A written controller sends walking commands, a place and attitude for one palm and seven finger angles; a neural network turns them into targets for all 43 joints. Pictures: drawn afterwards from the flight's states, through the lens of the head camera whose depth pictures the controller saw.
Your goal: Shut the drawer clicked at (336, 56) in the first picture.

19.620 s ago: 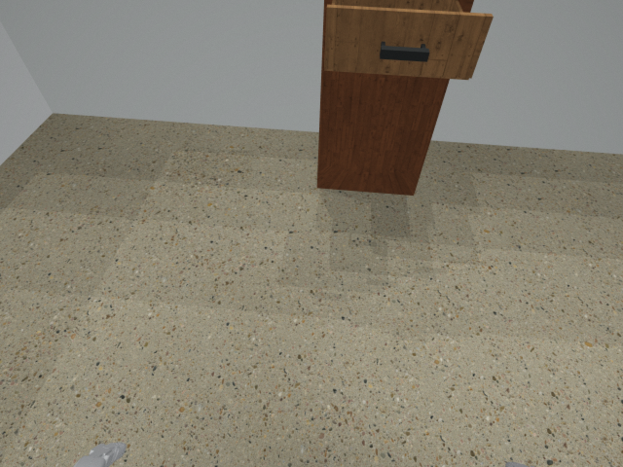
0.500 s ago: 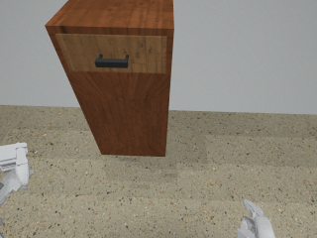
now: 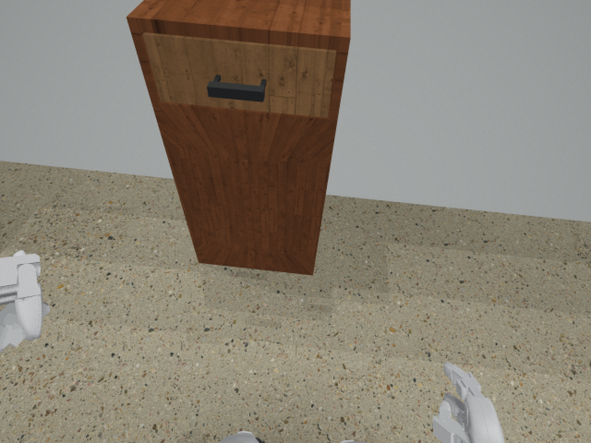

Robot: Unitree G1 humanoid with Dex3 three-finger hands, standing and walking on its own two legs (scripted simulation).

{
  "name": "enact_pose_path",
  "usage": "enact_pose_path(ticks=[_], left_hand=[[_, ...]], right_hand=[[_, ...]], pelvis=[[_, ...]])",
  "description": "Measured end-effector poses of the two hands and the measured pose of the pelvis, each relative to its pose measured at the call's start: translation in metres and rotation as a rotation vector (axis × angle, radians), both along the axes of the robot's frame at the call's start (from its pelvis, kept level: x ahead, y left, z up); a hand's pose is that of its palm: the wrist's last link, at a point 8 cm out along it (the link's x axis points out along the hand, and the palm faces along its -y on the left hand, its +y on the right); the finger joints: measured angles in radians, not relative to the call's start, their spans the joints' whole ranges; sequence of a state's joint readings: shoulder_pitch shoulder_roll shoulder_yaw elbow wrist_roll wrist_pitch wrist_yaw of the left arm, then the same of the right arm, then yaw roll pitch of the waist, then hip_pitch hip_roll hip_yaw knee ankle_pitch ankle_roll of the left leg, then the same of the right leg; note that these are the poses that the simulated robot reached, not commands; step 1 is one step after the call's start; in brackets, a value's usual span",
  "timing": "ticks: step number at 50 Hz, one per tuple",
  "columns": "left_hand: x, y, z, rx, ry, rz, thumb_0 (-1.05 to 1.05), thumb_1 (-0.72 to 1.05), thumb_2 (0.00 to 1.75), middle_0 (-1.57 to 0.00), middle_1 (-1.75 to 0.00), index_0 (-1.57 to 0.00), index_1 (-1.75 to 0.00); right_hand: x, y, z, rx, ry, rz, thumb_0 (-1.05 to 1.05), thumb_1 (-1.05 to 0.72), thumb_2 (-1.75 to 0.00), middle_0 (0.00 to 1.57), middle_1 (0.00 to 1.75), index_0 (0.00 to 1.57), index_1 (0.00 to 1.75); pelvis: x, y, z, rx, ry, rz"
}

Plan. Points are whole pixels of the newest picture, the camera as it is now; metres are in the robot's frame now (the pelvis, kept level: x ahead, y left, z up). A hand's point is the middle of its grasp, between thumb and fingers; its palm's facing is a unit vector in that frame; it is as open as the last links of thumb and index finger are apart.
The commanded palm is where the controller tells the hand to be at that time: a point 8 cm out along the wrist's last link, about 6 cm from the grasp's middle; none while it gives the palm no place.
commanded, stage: step back with the hand held close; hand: left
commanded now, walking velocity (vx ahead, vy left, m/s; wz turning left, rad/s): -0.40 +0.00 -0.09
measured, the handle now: (238, 86) +0.81 +0.17 +0.05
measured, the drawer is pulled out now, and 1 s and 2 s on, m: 0.00 0.00 0.00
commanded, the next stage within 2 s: stop stepping back and stand still in 0.06 s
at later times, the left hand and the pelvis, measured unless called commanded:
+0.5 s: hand (0, 440) +0.10 +0.22 +0.18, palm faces +0.29 -0.84 -0.46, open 3.3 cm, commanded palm +0.07 +0.27 +0.19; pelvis -0.09 +0.00 +0.01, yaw -5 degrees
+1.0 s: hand out of the picture +0.04 +0.25 +0.18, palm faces +0.41 -0.82 -0.41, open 3.2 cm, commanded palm -0.01 +0.28 +0.19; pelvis -0.16 +0.01 +0.01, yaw -4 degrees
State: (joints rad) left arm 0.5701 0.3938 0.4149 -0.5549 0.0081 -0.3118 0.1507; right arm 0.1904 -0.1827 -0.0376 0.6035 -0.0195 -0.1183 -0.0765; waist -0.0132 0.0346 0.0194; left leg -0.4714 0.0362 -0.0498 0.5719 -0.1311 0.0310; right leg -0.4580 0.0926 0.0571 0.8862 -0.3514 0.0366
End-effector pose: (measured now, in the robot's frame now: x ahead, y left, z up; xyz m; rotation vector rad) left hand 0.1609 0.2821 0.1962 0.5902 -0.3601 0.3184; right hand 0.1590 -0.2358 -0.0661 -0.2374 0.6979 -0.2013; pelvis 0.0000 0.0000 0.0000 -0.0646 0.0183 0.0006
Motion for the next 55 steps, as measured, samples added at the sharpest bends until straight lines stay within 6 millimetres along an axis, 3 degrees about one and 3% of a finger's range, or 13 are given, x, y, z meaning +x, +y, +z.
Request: enact_pose_path(ticks=[3,6,12,16,21,25,28,32,35,40,44,50,55], left_hand=[[-0.015,-0.002,0.003,-0.027,-0.005,0.013,0.01,0.89,0.9,-1.41,-1.6,-1.41,-1.6],[-0.026,-0.017,-0.001,-0.035,-0.005,-0.021,0.01,0.89,0.9,-1.41,-1.6,-1.41,-1.6],[-0.024,-0.036,0.0,-0.055,0.019,-0.145,0.01,0.89,0.9,-1.41,-1.6,-1.41,-1.6],[-0.034,-0.029,-0.002,-0.031,0.079,-0.161,0.01,0.89,0.9,-1.41,-1.6,-1.41,-1.6],[-0.066,-0.02,-0.002,-0.034,0.139,-0.1,0.01,0.89,0.9,-1.4,-1.6,-1.41,-1.6],[-0.093,-0.016,-0.001,-0.062,0.082,-0.07,0.01,0.89,0.9,-1.41,-1.6,-1.41,-1.6],[-0.1,-0.009,-0.007,-0.117,0.012,-0.046,0.01,0.89,0.9,-1.41,-1.6,-1.41,-1.6],[-0.094,-0.002,-0.013,-0.172,-0.047,-0.038,0.01,0.89,0.9,-1.41,-1.6,-1.41,-1.6],[-0.096,-0.007,-0.004,-0.148,-0.045,-0.059,0.02,0.89,0.9,-1.41,-1.6,-1.41,-1.6],[-0.135,-0.028,0.012,-0.031,-0.004,-0.124,0.02,0.89,0.9,-1.4,-1.6,-1.41,-1.6],[-0.157,-0.02,0.016,-0.049,0.011,-0.083,0.01,0.89,0.9,-1.41,-1.6,-1.41,-1.6],[-0.161,0.005,-0.003,-0.12,0.062,0.053,0.01,0.89,0.9,-1.41,-1.6,-1.41,-1.6],[-0.161,0.006,-0.01,-0.111,0.059,0.012,0.01,0.89,0.9,-1.41,-1.6,-1.41,-1.6]], right_hand=[[-0.009,0.006,0.004,0.022,-0.011,0.035,0.01,-0.9,-0.9,0.21,0.3,0.21,0.29],[-0.018,0.006,-0.001,0.034,-0.02,0.068,0.01,-0.9,-0.9,0.21,0.3,0.21,0.3],[-0.055,-0.004,-0.003,0.026,0.03,-0.003,0.01,-0.9,-0.9,0.21,0.3,0.21,0.3],[-0.083,-0.013,0.007,0.01,0.007,-0.064,0.01,-0.9,-0.9,0.21,0.3,0.21,0.3],[-0.113,-0.023,0.015,-0.017,-0.006,-0.086,0.01,-0.9,-0.9,0.21,0.3,0.21,0.3],[-0.131,-0.03,0.01,-0.056,0.009,-0.078,0.01,-0.9,-0.9,0.21,0.3,0.21,0.3],[-0.141,-0.03,0.002,-0.079,0.02,-0.093,0.01,-0.9,-0.9,0.21,0.3,0.21,0.3],[-0.152,-0.019,-0.004,-0.069,0.004,-0.111,0.01,-0.9,-0.9,0.2,0.3,0.21,0.29],[-0.161,-0.001,-0.001,-0.003,-0.026,-0.091,0.01,-0.9,-0.9,0.2,0.3,0.2,0.29],[-0.176,0.017,-0.004,0.082,-0.029,-0.026,0.01,-0.9,-0.9,0.21,0.3,0.21,0.3],[-0.196,0.016,-0.009,0.08,0.064,-0.018,0.01,-0.9,-0.9,0.21,0.3,0.21,0.3],[-0.215,0.002,-0.008,0.01,0.076,-0.037,0.01,-0.9,-0.9,0.21,0.3,0.21,0.3],[-0.217,-0.002,-0.01,-0.024,0.045,-0.057,0.01,-0.9,-0.9,0.21,0.3,0.21,0.3]], pelvis=[[-0.008,-0.005,0.003,-0.003,0.026,-0.017],[-0.022,-0.012,-0.002,0.038,0.051,-0.066],[-0.045,-0.008,0.004,0.026,0.03,-0.089],[-0.06,-0.006,0.006,0.038,0.006,-0.084],[-0.076,-0.006,0.011,0.03,-0.011,-0.066],[-0.086,-0.002,0.006,0.019,-0.044,-0.081],[-0.092,0.005,-0.001,0.006,-0.075,-0.087],[-0.104,0.011,-0.007,0.008,-0.103,-0.089],[-0.12,0.007,-0.002,0.023,-0.109,-0.081],[-0.144,-0.001,-0.002,0.073,-0.076,-0.089],[-0.152,0.001,0.009,0.094,-0.049,-0.097],[-0.158,0.012,0.013,0.105,-0.022,-0.077],[-0.166,0.022,0.002,0.101,-0.047,-0.068]])
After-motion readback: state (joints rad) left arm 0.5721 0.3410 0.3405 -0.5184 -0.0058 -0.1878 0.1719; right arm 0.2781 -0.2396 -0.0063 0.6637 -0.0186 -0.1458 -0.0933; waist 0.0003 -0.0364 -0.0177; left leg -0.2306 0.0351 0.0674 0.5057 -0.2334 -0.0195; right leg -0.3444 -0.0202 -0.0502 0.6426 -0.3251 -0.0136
